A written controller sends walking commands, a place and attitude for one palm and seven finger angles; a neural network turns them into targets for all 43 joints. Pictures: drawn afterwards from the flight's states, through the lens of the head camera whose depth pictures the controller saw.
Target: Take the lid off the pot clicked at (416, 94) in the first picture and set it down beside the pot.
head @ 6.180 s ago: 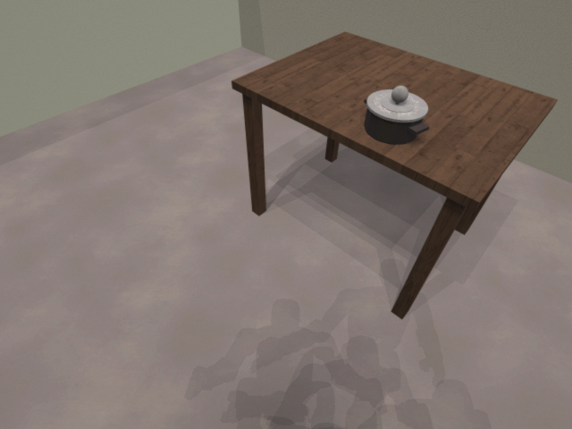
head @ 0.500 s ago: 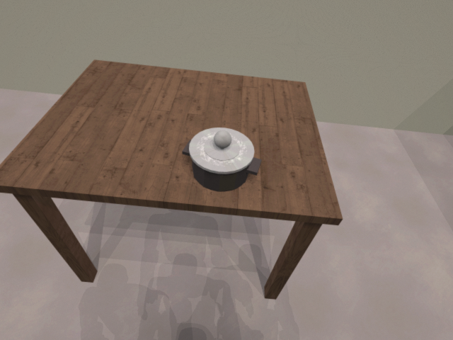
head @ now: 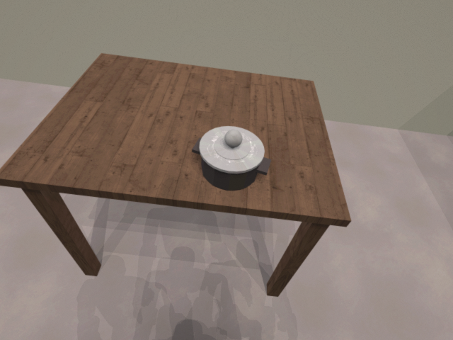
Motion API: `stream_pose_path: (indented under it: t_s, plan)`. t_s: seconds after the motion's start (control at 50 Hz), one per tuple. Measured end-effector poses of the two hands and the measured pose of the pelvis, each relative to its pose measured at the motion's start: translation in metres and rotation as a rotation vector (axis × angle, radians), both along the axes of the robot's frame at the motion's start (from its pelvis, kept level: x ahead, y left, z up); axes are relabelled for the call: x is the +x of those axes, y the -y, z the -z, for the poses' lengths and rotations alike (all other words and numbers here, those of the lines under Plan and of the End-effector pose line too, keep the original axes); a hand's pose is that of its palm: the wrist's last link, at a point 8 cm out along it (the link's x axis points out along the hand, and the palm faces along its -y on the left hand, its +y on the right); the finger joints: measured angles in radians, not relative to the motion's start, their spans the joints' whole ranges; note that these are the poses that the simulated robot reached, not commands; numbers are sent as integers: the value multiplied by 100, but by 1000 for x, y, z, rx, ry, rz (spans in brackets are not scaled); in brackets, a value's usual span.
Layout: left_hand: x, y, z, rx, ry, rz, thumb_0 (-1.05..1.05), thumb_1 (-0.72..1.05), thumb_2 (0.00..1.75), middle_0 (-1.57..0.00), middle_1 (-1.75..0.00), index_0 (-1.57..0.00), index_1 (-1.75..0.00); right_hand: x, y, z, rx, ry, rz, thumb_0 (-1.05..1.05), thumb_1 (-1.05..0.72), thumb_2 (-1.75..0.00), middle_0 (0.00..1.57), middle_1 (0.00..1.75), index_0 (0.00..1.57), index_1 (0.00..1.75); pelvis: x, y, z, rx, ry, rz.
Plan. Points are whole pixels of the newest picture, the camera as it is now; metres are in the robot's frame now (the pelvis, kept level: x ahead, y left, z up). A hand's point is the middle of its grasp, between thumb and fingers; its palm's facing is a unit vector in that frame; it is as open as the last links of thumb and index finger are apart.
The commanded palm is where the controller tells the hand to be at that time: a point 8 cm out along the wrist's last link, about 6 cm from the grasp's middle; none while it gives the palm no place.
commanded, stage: look again from close up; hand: left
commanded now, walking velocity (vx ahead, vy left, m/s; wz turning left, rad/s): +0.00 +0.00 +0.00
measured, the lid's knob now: (233, 138) +0.57 +0.03 +0.02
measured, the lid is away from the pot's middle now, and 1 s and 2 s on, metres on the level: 0.00 0.00 0.00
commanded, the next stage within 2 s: shuffle to correct the standing spot in 0.52 s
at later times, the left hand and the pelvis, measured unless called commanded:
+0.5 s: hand out of the picture -0.05 +0.17 -0.18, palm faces +0.03 -0.99 -0.14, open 7.4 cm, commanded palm none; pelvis +0.00 +0.01 +0.00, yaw +0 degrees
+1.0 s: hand out of the picture -0.04 +0.13 -0.18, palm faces +0.04 -0.99 -0.13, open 7.4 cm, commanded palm none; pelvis +0.01 -0.02 +0.00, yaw -1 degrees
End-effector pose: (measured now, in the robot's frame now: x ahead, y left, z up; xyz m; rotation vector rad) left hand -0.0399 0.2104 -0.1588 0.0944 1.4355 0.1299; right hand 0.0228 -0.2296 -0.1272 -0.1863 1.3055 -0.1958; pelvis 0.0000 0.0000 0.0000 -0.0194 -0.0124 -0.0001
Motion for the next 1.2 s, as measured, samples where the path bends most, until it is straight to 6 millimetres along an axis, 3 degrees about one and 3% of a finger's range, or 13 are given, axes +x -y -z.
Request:
stream_pose_path:
  t_s: [0.5,0.88,1.04,1.2]
  plan:
    - [-10,-7,-4,-1,-40,-2,0,91,90,-20,-30,-20,-29,-26,-16,3,21,-69,33,1,-93,-90,20,30,20,30,-2,-10,-2,9,-9,7]
    - [-12,11,-3,-18,-80,3,0,91,90,-20,-30,-20,-29,-35,-11,11,50,-87,83,0,-92,-90,20,30,20,30,5,2,1,26,-17,26]
    - [-6,33,-6,-16,-81,-23,0,91,90,-20,-30,-20,-29,-28,6,15,61,-103,95,0,-91,-90,20,30,20,30,20,22,2,11,-24,24]
    - [18,56,11,-73,-112,-20,0,91,90,-20,-30,-20,-29,2,18,14,21,-86,106,1,-92,-90,20,30,20,30,50,34,10,9,-17,30]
